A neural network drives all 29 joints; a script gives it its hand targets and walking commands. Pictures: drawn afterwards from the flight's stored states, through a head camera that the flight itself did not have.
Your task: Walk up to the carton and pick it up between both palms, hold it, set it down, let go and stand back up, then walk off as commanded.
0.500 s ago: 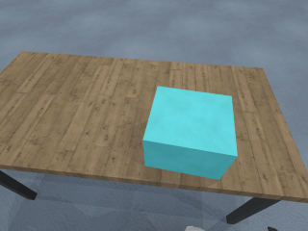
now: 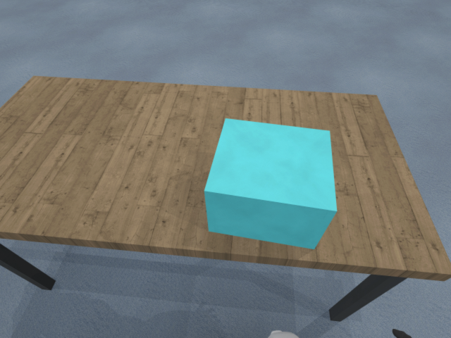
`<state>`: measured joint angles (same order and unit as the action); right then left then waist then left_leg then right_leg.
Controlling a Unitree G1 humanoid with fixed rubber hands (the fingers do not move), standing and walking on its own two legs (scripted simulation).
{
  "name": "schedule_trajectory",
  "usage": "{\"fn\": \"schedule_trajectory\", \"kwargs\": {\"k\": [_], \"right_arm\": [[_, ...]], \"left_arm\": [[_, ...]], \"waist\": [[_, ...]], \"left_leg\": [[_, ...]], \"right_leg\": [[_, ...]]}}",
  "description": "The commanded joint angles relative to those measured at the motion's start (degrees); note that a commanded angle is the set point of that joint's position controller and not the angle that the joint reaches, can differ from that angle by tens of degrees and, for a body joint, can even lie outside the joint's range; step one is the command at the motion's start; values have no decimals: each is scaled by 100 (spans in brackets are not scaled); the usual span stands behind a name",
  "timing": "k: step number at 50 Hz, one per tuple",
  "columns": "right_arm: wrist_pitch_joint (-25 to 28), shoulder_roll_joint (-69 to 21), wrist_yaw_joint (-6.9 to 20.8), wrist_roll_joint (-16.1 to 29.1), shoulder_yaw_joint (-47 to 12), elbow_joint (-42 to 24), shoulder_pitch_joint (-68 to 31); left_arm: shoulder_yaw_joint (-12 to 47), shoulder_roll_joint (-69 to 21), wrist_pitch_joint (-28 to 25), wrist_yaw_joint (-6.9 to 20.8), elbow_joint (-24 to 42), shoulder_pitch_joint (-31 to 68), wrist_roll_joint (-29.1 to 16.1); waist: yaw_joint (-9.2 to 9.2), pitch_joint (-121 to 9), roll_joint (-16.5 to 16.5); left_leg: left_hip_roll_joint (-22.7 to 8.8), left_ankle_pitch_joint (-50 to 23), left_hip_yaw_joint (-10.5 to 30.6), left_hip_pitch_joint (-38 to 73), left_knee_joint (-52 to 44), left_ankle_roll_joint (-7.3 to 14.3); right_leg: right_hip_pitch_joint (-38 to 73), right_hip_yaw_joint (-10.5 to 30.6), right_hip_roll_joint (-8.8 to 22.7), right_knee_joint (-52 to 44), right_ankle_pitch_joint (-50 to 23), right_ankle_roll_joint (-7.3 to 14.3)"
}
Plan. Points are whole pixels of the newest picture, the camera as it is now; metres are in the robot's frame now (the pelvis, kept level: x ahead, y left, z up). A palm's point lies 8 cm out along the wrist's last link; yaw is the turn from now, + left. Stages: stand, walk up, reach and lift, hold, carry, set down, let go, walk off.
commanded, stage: walk up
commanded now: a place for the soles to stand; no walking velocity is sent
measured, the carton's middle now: (268, 181) +0.46 -0.07 -0.03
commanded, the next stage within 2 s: none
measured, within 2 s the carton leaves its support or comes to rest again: neither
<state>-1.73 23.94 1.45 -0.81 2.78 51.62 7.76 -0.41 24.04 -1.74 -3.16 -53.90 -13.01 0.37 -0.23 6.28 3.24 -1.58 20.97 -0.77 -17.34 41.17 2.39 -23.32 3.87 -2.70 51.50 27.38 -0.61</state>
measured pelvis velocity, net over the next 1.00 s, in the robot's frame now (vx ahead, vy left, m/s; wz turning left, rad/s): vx -0.02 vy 0.02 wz -0.03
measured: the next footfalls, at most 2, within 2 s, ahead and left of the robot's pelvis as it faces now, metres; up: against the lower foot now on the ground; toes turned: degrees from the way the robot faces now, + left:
right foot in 0.10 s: +0.07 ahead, -0.15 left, +0.00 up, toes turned +5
right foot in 1.04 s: +0.05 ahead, -0.14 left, +0.00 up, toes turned +4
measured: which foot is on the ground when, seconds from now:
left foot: down 0.00-1.00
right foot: up 0.00-0.08, down 0.10-0.76, up 0.78-1.00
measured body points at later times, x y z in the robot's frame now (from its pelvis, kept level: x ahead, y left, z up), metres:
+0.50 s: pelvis -0.01 +0.00 +0.00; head +0.02 +0.00 +0.45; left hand +0.06 +0.33 -0.11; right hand +0.10 -0.32 -0.11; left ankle -0.01 +0.10 -0.72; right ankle +0.01 -0.15 -0.70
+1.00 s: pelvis -0.02 +0.02 +0.00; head +0.00 +0.02 +0.45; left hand +0.06 +0.35 -0.11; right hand +0.09 -0.31 -0.11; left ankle -0.01 +0.11 -0.72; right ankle +0.00 -0.15 -0.70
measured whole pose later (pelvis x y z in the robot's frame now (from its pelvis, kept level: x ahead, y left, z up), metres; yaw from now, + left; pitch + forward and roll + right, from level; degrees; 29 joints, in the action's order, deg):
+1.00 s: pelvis -0.02 +0.02 +0.00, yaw -1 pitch -2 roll -3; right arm -2.1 23.4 1.4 -0.8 2.8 51.4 7.0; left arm -0.4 24.5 -3.0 -3.2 -53.7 -13.0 0.4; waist -0.2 5.3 2.8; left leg -1.9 21.7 -1.3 -17.3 41.1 2.2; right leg -21.5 5.5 -2.4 46.3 23.1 -0.5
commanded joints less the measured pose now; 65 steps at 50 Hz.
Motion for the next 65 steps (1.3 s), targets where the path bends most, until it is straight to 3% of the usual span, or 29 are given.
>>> {"fn": "schedule_trajectory", "kwargs": {"k": [1, 4, 5, 6, 7, 14, 16, 18, 20, 25, 27, 28, 29, 30, 37, 38, 39, 40, 42, 44, 48, 51, 52, 53, 54, 57, 62, 64, 65], "right_arm": [[59, 1295, -48, -113, 375, -752, -510], [-96, 1123, -6, -105, 359, -713, -599], [-96, 960, -17, 11, 324, -878, -443], [-143, 838, 6, -75, 316, -810, -422], [-231, 1190, -27, -21, 400, -779, -461], [14, 974, 15, -31, 427, -370, 158], [91, 1087, -43, -134, 452, -264, 335], [126, 1482, -32, -227, 588, -390, 47], [138, 1449, -3, -145, 480, -500, -258], [82, 1353, -20, -78, 407, -716, -336], [35, 1194, 7, -24, 392, -767, -577], [15, 944, 15, 11, 347, -864, -675], [-27, 1009, -14, -95, 339, -837, -608], [-72, 1009, -44, 17, 362, -683, -307], [150, 953, -60, -50, 417, -291, 237], [193, 1181, -120, -150, 512, -230, 289], [221, 1647, -105, -184, 555, -335, 205], [219, 1714, -101, -167, 552, -356, 62], [212, 1279, -78, -116, 442, -435, -72], [169, 1195, -83, -88, 349, -486, -252], [21, 1388, -23, -175, 461, -792, -485], [-101, 1252, 27, -67, 403, -793, -542], [-125, 1047, 8, 15, 354, -955, -690], [-183, 891, 11, -53, 382, -996, -535], [-248, 1080, 15, -99, 408, -890, -420], [-214, 1151, 78, -120, 510, -659, -297], [-140, 1184, 100, -57, 527, -514, 197], [1, 1118, 34, -214, 610, -451, 544], [88, 1429, -10, -299, 603, -252, 747]], "left_arm": [[-355, 958, -219, 8, 263, -420, 6], [-504, 1162, -290, -87, 131, -843, 95], [-573, 1749, -298, -73, 137, -693, 209], [-551, 1717, -373, -62, 270, -510, 197], [-578, 1991, -346, -101, 341, -394, 107], [-513, 1605, -227, -24, 396, -10, 105], [-404, 1282, -179, 20, 517, 153, 45], [-308, 973, -149, -36, 513, 168, -64], [-439, 1251, -140, -44, 398, 179, 7], [-305, 1039, -381, -35, 222, -585, -10], [-429, 1277, -422, -84, 131, -893, 54], [-546, 1740, -421, -97, 152, -881, 101], [-560, 1864, -395, -113, 190, -829, 71], [-503, 1722, -422, -91, 293, -629, 54], [-321, 1318, -226, -31, 626, 428, 24], [-269, 952, -181, -15, 579, 375, -38], [-235, 811, -148, -1, 550, 365, -56], [-310, 1142, -79, -70, 481, 319, -17], [-287, 1077, -167, -92, 353, -1, -78], [-335, 1128, -224, -52, 331, -231, -158], [-317, 1075, -214, -73, 173, -524, -41], [-455, 1322, -332, -135, -5, -1141, 55], [-590, 1795, -340, -206, 99, -997, 121], [-545, 1859, -361, -191, 224, -882, 102], [-594, 2035, -366, -198, 218, -859, 93], [-617, 1836, -342, -248, 329, -309, 88], [-612, 1912, -219, -152, 549, -29, 167], [-453, 1491, -146, -132, 551, 247, 108], [-332, 982, -108, -110, 560, 292, 15]], "waist": [[42, -532, 678], [193, -571, 456], [130, -482, -1094], [-24, -473, -1005], [-66, -113, -1022], [-132, -717, -1271], [-348, -799, -572], [-366, -340, 1009], [-269, -152, 269], [31, -842, 487], [201, -1008, 483], [247, -824, -563], [144, -541, -641], [-10, -517, -866], [-442, -944, -779], [-490, -998, -503], [-424, -582, 412], [-326, -396, 491], [-225, -419, 684], [-127, -499, 849], [-62, -511, 877], [281, -711, 545], [239, -439, -720], [127, -532, -1122], [111, -557, -820], [-48, -204, -861], [-94, -698, -1632], [-493, -710, -1223], [-564, -769, 341]], "left_leg": [[-1435, -1614, 1027, 665, -1281, 1101], [-823, -519, 339, -375, -249, 517], [-85, 346, 89, -976, 874, 76], [32, 1605, 615, -1294, 1299, -89], [-5, 1690, 782, -831, 1927, -5], [57, 902, 394, 82, -682, -34], [-132, 27, 445, 1211, -1713, 74], [-1594, 1197, 2305, 1100, -2930, 672], [-1942, 630, 2310, 619, -2546, 1077], [-1168, -2916, 674, 1359, -620, 846], [-818, -1989, 290, 144, -19, 378], [-202, -391, 45, -992, 716, -14], [-3, 1771, 446, -1205, 1275, -79], [-30, 1925, 862, -1008, 1533, -78], [23, -128, 294, 1134, -1586, 47], [-688, 53, 1051, 1474, -2251, 298], [-1564, 218, 2211, 1417, -2767, 313], [-1907, -362, 2374, 1164, -2474, 298], [-1554, -2576, 1474, 1578, -1839, 488], [-1465, -2729, 1109, 1237, -1546, 1067], [-1117, -2402, 499, 636, -1040, 984], [-802, -1916, 409, -88, -102, 518], [-272, -894, 11, -944, 971, 47], [58, 1713, 473, -1409, 1693, -107], [-14, 1890, 961, -988, 2097, -49], [-221, 969, 910, -1092, 1884, -105], [-46, 803, 329, 31, 70, -114], [-273, 109, 633, 1324, -1399, -15], [-959, 710, 1671, 1431, -2554, 93]], "right_leg": [[10, -586, 306, -754, -131, 99], [1370, -158, 148, -2212, -1511, 189], [1447, 2050, 1121, -2712, -1873, 643], [1198, 3461, 1958, -3172, -1363, 1235], [-93, 3595, 2135, -3448, -503, 1603], [658, 2451, 1359, -2714, -1405, 1067], [-17, 1432, 903, -1936, -2113, 651], [-1072, 7, -354, -322, -207, 187], [-904, -109, -76, 605, 449, 157], [-36, -694, 135, -1530, -954, 158], [1408, 102, 281, -2112, -2478, 380], [1896, 2114, 1112, -2416, -2891, 755], [1374, 3366, 2100, -2634, -3334, 1511], [1192, 3488, 2125, -2767, -2930, 1725], [178, 1521, 959, -1694, -3651, 870], [-265, 880, 563, -1011, -3039, 472], [-1016, 123, -271, -413, -823, 173], [-1207, 59, -105, 26, 465, 103], [-1362, -123, 30, 348, 415, 185], [-692, -280, 173, 236, 375, 43], [0, -932, 141, -567, -464, 94], [1403, -43, 213, -2070, -1603, 319], [1418, 1675, 1096, -2378, -2949, 759], [1357, 3485, 2085, -2916, -2935, 1359], [736, 3808, 2404, -3035, -2291, 1738], [492, 2703, 1732, -2851, -1658, 1396], [392, 2471, 1466, -2523, -1783, 1235], [-629, 1616, 1237, -1671, -2302, 810], [-1034, 648, 276, -173, -1552, 464]]}}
